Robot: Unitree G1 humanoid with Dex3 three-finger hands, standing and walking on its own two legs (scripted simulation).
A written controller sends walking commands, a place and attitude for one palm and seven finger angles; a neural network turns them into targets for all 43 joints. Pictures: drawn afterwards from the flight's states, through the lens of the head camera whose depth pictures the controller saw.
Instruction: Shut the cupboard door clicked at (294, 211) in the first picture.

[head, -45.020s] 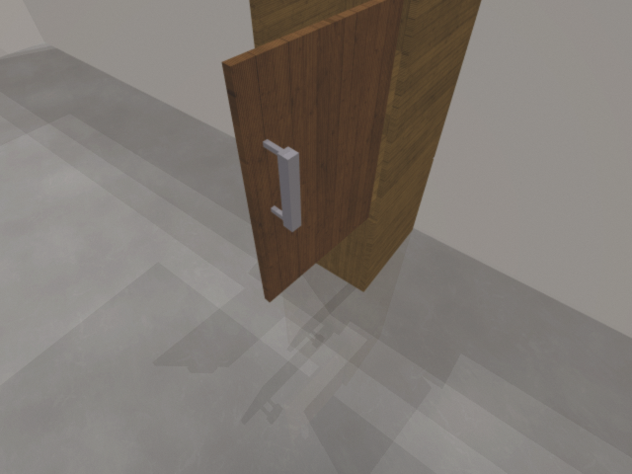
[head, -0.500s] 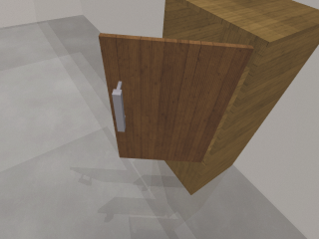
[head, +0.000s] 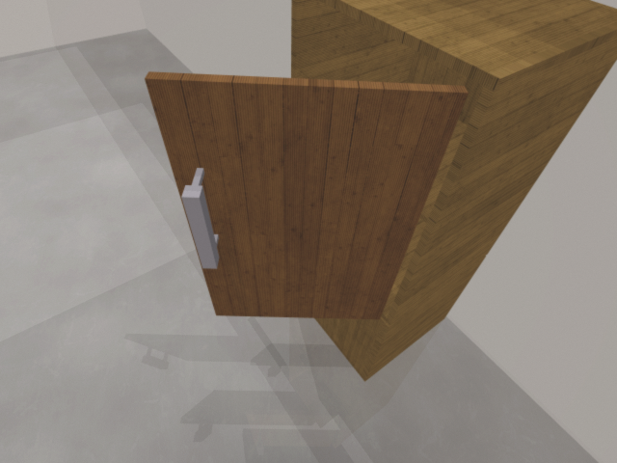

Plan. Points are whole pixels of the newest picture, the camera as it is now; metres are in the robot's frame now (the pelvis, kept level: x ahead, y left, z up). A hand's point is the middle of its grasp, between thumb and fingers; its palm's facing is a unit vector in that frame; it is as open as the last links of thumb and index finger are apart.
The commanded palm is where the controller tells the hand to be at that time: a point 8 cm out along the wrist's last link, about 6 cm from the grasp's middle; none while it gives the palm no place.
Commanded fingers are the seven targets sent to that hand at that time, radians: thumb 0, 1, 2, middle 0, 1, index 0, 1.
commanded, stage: come to a stop and stand still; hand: left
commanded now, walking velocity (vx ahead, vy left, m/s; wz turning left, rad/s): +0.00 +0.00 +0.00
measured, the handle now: (205, 220) +0.45 +0.20 +0.03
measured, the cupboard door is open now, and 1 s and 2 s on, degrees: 54 54 54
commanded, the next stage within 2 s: look again from close up in 0.98 s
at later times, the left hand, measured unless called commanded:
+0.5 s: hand out of the picture -0.02 +0.13 -0.18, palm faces +0.05 -0.99 -0.14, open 7.4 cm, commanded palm none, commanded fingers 0.00 0.90 0.90 -0.20 -0.30 -0.20 -0.30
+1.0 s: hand out of the picture -0.01 +0.20 -0.18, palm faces +0.01 -0.98 -0.21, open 7.4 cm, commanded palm none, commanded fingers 0.00 0.90 0.90 -0.20 -0.30 -0.20 -0.30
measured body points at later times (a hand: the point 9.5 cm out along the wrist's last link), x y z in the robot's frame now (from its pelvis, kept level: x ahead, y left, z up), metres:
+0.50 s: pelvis +0.01 -0.01 +0.00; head +0.02 +0.00 +0.45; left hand -0.02 +0.18 -0.16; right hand +0.02 -0.24 -0.15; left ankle +0.00 +0.10 -0.74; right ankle -0.06 -0.11 -0.74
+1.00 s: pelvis -0.01 +0.02 +0.00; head +0.01 +0.02 +0.45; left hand -0.01 +0.25 -0.16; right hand -0.01 -0.21 -0.16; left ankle +0.00 +0.10 -0.74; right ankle -0.06 -0.11 -0.74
